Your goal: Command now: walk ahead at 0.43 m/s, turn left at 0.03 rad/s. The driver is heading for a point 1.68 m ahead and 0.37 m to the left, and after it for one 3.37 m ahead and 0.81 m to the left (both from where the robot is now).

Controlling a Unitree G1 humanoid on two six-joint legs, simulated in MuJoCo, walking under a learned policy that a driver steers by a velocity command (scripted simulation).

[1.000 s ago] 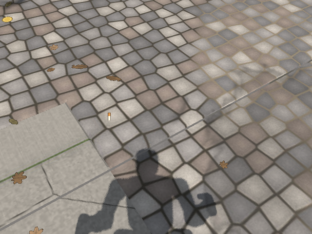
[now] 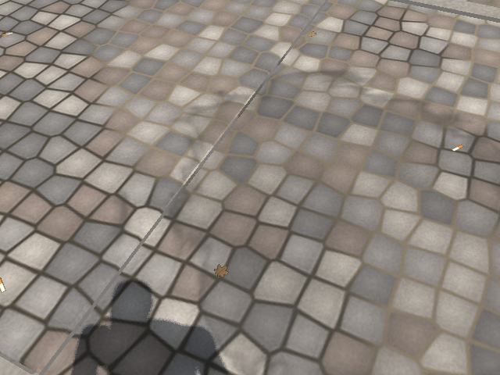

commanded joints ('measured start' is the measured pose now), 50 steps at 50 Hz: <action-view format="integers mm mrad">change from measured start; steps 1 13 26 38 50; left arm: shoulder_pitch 374 165 324 -14 306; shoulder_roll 289 114 39 67 288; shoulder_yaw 92 46 11 2 87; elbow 15 49 18 -75 -8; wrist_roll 26 35 50 44 35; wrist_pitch -13 -60 -22 -48 -66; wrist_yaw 12 19 35 17 -8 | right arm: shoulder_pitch -96 -242 -8 -153 99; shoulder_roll -42 -26 -291 -141 -10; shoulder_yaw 8 -3 -91 -42 14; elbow -137 -151 -202 -199 -154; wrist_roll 3 2 6 -2 0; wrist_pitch -44 -7 10 -16 -17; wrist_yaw -1 21 27 -12 -6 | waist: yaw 201 103 22 47 122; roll -293 -73 232 44 -340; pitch -162 100 -257 24 -350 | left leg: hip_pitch -662 -616 533 -213 -496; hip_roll -79 16 205 -12 -174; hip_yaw -42 -80 -597 -195 -131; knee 618 354 28 -246 714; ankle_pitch -177 447 167 472 -123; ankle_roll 37 15 435 269 50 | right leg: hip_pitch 611 278 -292 -170 718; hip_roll -411 -191 26 -60 -377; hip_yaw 707 -42 -87 53 692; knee -278 -413 840 232 -125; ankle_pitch -308 302 -338 202 -28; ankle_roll -237 -112 48 113 -293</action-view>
